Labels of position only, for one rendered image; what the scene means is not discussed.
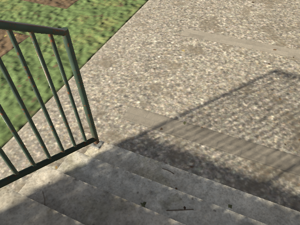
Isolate stairs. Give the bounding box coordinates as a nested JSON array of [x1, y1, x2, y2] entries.
[[0, 140, 300, 225]]

